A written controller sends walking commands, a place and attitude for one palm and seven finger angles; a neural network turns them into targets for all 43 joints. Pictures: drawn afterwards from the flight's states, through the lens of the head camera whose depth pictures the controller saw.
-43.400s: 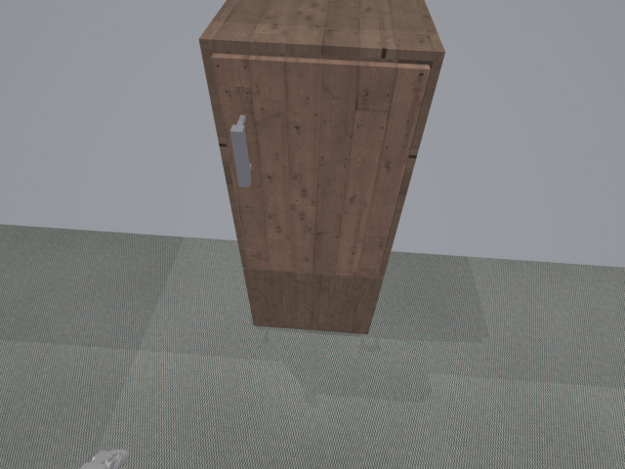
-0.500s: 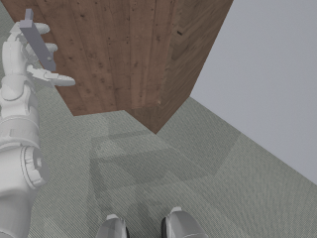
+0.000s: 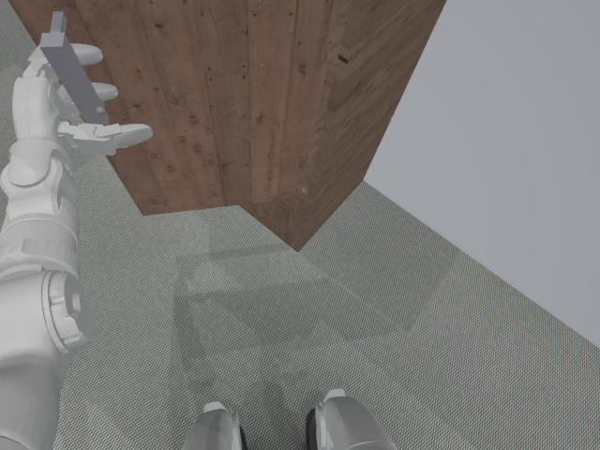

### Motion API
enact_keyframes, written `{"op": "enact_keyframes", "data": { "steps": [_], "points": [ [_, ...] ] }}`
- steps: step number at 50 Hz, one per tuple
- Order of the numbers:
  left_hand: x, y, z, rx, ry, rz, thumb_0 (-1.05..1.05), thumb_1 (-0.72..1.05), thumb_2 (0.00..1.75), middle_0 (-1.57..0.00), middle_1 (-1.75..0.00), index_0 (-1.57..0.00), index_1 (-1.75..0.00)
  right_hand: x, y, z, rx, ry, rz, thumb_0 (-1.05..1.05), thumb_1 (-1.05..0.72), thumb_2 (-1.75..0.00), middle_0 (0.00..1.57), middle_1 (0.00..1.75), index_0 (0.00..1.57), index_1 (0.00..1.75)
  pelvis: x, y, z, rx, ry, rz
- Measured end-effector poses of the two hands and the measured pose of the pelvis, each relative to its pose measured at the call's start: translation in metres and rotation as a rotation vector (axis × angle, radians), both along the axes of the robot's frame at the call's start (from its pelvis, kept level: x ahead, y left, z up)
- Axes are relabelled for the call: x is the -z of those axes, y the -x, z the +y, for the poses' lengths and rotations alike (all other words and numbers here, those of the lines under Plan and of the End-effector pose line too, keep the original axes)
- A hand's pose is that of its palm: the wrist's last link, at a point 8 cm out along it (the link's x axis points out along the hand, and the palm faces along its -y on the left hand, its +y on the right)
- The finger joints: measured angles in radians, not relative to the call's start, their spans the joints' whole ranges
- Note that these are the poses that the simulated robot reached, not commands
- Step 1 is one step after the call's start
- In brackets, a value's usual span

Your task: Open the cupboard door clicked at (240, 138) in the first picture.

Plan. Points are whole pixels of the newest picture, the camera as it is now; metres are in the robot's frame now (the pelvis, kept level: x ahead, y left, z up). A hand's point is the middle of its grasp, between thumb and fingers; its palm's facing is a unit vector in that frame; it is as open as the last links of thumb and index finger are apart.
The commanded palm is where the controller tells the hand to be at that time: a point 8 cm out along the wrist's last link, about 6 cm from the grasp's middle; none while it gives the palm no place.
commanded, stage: close the thumb around the handle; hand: left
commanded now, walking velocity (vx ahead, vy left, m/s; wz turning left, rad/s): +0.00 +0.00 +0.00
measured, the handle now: (80, 75) +0.58 +0.22 +0.09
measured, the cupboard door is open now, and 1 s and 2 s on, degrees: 50 62 96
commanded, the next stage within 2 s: pull the door open along its arc in 0.44 s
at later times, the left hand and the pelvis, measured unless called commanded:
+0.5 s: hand (99, 109) +0.53 +0.20 +0.08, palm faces +0.06 -1.00 +0.01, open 5.7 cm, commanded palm +0.51 +0.25 +0.08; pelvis +0.00 +0.01 +0.00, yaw -1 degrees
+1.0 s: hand (112, 158) +0.46 +0.18 +0.08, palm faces +0.03 -1.00 +0.00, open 6.1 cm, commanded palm +0.40 +0.23 +0.08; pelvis +0.02 +0.01 +0.02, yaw -2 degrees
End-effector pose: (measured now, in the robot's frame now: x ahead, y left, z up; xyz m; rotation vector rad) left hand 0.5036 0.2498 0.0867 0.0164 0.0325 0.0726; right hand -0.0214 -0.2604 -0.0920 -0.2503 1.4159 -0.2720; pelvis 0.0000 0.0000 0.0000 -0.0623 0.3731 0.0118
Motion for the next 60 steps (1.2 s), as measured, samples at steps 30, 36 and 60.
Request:
{"op": "enact_keyframes", "data": {
  "steps": [30,36,60],
  "points": [
    [0.002,-0.002,0.002,0.003,0.023,-0.012,0.01,0.7,0.84,-0.35,-1.35,-0.38,-1.35,-0.001,-0.001,0.011,0.013,-0.004,-0.016,0.01,-0.9,-0.9,0.21,0.29,0.2,0.3,0.0,-0.002,0.007,0.008,0.005,0.0],
    [0.002,0.002,0.0,-0.003,0.019,-0.016,0.01,0.72,0.83,-0.34,-1.35,-0.36,-1.35,0.001,-0.001,0.015,0.014,-0.022,-0.012,0.01,-0.9,-0.9,0.21,0.29,0.2,0.3,-0.001,-0.003,0.008,0.013,0.003,0.0],
    [0.005,0.14,-0.069,-0.158,0.101,-0.063,0.02,0.67,0.74,-0.33,-1.33,-0.34,-1.28,-0.018,-0.144,0.018,-0.131,-0.126,-0.429,0.01,-0.9,-0.9,0.2,0.29,0.2,0.3,-0.022,-0.017,-0.003,0.022,-0.039,-0.139]
  ]
}}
